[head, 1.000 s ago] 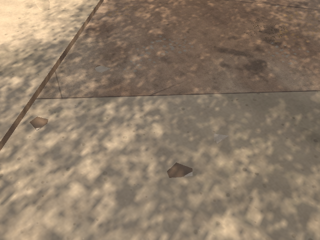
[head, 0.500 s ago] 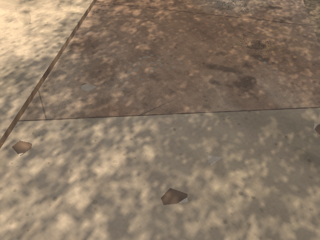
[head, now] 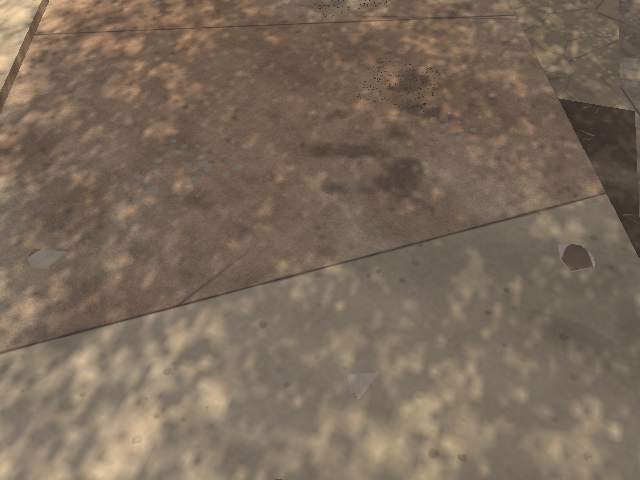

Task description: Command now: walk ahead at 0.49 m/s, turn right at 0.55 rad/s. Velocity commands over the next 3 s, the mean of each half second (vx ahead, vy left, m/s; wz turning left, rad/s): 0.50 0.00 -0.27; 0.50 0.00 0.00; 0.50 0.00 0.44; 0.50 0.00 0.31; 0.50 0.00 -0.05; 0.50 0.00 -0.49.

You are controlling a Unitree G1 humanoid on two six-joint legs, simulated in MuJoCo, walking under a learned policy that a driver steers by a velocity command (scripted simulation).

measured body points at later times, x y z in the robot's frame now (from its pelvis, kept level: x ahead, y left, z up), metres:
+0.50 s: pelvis +0.29 +0.06 +0.01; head +0.32 +0.06 +0.45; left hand +0.43 +0.31 -0.12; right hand +0.33 -0.22 -0.12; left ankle +0.32 +0.15 -0.74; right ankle +0.28 -0.09 -0.66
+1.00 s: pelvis +0.55 -0.05 +0.00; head +0.57 -0.06 +0.45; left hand +0.68 +0.21 -0.11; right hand +0.61 -0.33 -0.13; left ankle +0.56 +0.11 -0.65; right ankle +0.57 -0.13 -0.74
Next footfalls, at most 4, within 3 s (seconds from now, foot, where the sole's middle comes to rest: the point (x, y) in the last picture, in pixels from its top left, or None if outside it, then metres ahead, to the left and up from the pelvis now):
0.28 left None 0.36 0.14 -0.78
0.80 right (409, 423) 0.61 -0.14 -0.78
1.38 left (312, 301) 0.92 0.08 -0.78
1.86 right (365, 207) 1.24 -0.06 -0.78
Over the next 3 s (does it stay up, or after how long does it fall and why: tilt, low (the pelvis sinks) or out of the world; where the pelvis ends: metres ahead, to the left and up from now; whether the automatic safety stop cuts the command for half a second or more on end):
stays up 1.62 0.13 -0.02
